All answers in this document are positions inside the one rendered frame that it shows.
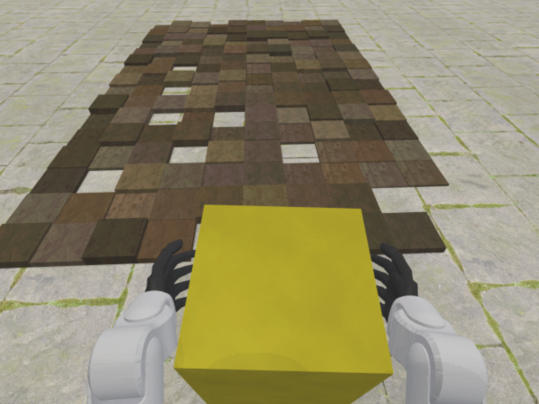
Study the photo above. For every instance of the robot left hand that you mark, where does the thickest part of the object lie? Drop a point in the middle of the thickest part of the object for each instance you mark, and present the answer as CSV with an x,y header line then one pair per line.
x,y
164,275

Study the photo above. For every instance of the carton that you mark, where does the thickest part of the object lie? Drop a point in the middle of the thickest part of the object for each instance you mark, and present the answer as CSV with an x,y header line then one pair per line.
x,y
282,308

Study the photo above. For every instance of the robot left forearm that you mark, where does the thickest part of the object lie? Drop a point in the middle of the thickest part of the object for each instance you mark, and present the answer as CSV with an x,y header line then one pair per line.
x,y
126,362

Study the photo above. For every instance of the robot right hand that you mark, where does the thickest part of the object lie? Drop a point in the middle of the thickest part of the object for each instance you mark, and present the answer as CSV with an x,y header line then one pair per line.
x,y
399,280

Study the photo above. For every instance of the robot right forearm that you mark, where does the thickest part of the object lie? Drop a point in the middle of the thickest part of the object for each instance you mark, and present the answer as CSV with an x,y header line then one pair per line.
x,y
442,367

